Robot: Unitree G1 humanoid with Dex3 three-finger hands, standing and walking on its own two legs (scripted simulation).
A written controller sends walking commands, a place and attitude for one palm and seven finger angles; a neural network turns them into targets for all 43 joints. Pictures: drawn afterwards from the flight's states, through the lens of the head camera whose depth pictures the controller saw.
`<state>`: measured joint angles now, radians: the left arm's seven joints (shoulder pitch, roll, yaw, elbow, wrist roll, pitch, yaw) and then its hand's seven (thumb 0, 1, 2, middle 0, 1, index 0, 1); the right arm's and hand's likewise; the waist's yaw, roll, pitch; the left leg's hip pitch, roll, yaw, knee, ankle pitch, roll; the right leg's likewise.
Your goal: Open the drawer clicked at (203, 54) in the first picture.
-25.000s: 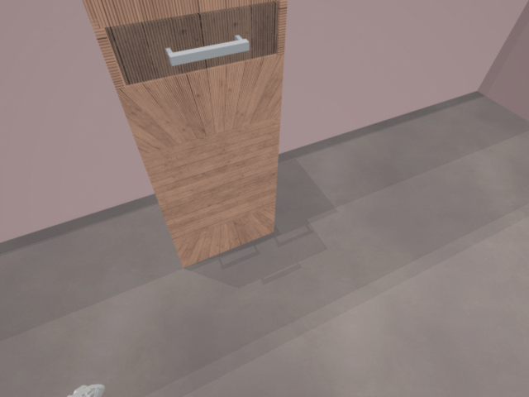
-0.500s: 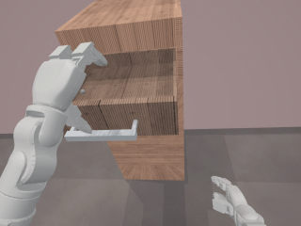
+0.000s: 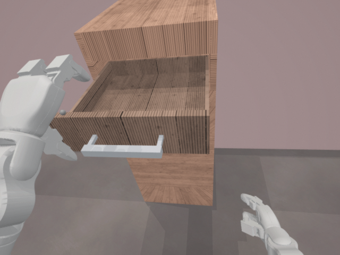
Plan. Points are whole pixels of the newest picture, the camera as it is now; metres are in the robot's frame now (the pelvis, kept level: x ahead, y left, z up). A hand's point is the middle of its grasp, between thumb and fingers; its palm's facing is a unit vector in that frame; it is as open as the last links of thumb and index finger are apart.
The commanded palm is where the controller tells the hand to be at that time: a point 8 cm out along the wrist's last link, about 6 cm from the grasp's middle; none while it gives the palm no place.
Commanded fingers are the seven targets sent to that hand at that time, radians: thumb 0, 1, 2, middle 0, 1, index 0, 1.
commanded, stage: draw the hand back to the body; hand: left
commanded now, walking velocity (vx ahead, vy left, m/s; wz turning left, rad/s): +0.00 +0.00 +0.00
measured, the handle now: (124, 144) +0.31 +0.16 +0.14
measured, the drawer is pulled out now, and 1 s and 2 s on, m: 0.29 0.29 0.29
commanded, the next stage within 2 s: step back with the hand held close in 0.98 s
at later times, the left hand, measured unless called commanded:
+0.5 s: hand (35, 101) +0.22 +0.21 +0.33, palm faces +0.48 -0.82 -0.31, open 11.2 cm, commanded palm +0.17 +0.27 +0.33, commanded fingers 0.00 0.44 0.70 -0.23 -0.59 -0.23 -0.59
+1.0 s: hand (2, 99) +0.21 +0.26 +0.34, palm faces +0.60 -0.76 -0.24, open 7.6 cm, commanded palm +0.16 +0.30 +0.33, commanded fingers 0.00 0.90 0.90 -0.20 -0.30 -0.20 -0.30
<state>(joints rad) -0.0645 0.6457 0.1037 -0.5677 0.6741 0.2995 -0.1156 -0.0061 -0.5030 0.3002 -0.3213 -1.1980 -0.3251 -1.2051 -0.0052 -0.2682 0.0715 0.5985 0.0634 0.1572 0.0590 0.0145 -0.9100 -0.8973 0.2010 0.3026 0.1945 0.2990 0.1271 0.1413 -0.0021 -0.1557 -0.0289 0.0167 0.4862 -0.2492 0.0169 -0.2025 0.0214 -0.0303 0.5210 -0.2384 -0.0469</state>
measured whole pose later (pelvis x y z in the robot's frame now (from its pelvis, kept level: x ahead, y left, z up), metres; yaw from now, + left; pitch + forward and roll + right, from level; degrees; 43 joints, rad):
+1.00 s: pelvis +0.03 +0.02 +0.01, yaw +0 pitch -5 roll -1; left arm 0.09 0.42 0.54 -0.65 -0.10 -0.18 0.10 0.00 0.83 0.88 -0.21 -0.33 -0.22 -0.34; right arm 0.13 -0.20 0.02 0.68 0.00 -0.09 -0.04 0.01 -0.91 -0.90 0.21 0.30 0.20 0.30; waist 0.08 0.05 0.02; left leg -0.08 -0.01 0.01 0.44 -0.28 0.04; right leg -0.08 0.04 -0.03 0.38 -0.21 -0.03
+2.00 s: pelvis -0.10 +0.02 -0.01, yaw +0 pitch +0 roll -1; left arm 0.01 0.52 0.68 -0.68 -0.04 -0.27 0.17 0.00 0.88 0.90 -0.21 -0.30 -0.21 -0.30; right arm 0.22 -0.17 0.00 0.68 0.00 -0.12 -0.04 0.01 -0.90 -0.90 0.21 0.30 0.20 0.30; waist -0.02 0.01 0.02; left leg -0.53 -0.01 0.01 0.88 -0.37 0.00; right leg -0.32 0.04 0.00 0.61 -0.28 -0.02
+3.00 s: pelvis -0.24 +0.04 -0.01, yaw -1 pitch -1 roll -2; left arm 0.21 0.55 0.64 -0.77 -0.05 -0.25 0.15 0.00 0.88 0.90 -0.21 -0.30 -0.21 -0.31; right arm 0.23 -0.21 0.01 0.65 0.01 -0.08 -0.05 0.01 -0.90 -0.90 0.21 0.30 0.20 0.30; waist -0.04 -0.02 -0.01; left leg -0.32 0.04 0.06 0.61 -0.26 0.03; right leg -0.23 0.03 -0.06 0.55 -0.31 -0.03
